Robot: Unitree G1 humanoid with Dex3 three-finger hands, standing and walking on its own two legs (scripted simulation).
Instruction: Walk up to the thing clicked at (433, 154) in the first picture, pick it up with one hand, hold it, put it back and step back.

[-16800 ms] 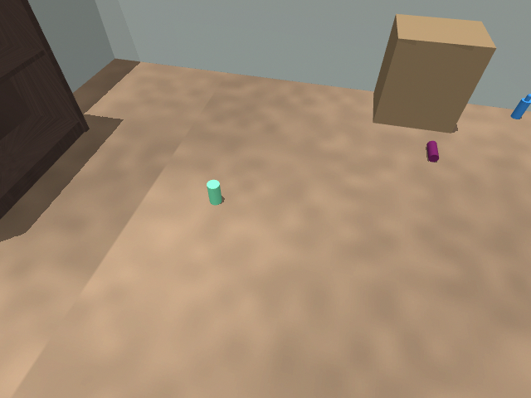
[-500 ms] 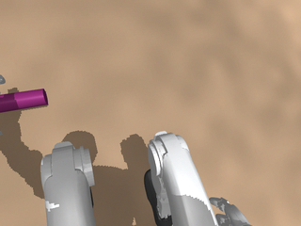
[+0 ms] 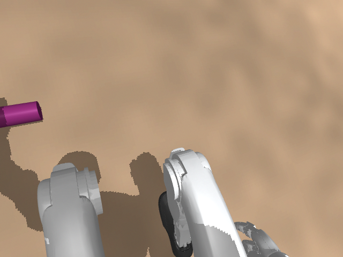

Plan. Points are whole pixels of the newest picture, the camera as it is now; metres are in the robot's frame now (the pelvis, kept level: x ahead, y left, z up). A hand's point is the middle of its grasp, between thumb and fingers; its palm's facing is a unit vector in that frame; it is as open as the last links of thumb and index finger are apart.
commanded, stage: rise first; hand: left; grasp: from above
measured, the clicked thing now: (11, 115) +0.47 +0.34 -0.29
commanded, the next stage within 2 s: approach in 0.86 s
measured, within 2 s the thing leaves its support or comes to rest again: neither
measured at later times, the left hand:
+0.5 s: hand out of the picture +0.42 +0.38 -0.19, palm faces -0.44 -0.13 -0.89, open 14.1 cm
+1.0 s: hand out of the picture +0.42 +0.37 -0.18, palm faces -0.44 -0.13 -0.89, open 14.1 cm
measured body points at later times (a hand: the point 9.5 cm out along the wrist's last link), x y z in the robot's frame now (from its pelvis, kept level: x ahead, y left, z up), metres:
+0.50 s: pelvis +0.00 +0.00 +0.00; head +0.25 +0.11 +0.36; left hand +0.44 +0.38 -0.14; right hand +0.08 -0.26 -0.10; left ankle +0.08 +0.14 -0.29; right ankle +0.09 -0.12 -0.29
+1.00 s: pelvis +0.00 +0.00 +0.00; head +0.24 +0.11 +0.36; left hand +0.44 +0.38 -0.13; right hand +0.09 -0.26 -0.10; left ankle +0.08 +0.14 -0.29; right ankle +0.09 -0.12 -0.29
